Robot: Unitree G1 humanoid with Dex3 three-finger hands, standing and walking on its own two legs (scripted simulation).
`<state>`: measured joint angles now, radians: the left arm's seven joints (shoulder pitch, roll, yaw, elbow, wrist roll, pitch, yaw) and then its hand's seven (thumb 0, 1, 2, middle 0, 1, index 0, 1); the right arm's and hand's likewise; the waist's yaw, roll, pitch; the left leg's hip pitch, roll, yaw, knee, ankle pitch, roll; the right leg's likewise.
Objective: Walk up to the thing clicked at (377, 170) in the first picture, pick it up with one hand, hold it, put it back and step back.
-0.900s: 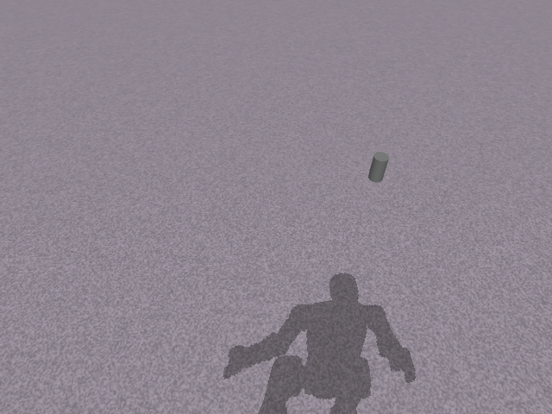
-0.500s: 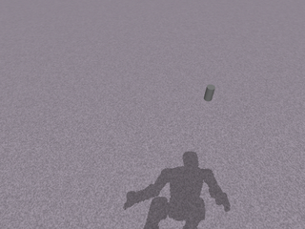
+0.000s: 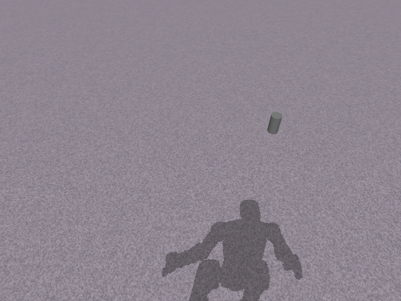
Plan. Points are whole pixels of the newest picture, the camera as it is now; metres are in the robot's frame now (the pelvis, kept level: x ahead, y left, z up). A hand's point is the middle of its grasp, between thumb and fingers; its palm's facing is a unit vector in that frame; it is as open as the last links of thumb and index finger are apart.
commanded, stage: stand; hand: left
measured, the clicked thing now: (274, 123) +1.37 -0.47 -0.71
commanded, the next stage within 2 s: walk up in 0.22 s
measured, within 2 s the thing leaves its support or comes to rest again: neither
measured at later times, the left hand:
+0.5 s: hand out of the picture +0.16 +0.23 -0.14, palm faces -0.17 -0.91 -0.37, open 7.4 cm
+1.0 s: hand (172, 228) +0.35 +0.11 -0.18, palm faces -0.32 -0.90 -0.30, open 7.4 cm
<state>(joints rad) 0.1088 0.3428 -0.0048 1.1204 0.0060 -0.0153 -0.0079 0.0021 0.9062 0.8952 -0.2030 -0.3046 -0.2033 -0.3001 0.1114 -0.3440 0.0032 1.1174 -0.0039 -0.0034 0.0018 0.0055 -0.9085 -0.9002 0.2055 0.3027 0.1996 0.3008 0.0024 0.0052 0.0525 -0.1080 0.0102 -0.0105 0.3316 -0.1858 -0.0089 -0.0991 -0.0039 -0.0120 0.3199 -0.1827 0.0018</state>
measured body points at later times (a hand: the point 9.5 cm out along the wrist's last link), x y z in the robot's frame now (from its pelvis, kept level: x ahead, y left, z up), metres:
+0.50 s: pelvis +0.04 -0.05 -0.01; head +0.04 -0.06 +0.44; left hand +0.17 +0.28 -0.11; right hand +0.05 -0.40 -0.13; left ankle +0.00 +0.12 -0.75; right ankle +0.10 -0.23 -0.72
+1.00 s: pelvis +0.26 -0.14 -0.03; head +0.27 -0.12 +0.42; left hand +0.36 +0.16 -0.16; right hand +0.25 -0.48 -0.12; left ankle +0.40 -0.06 -0.75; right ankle +0.12 -0.24 -0.75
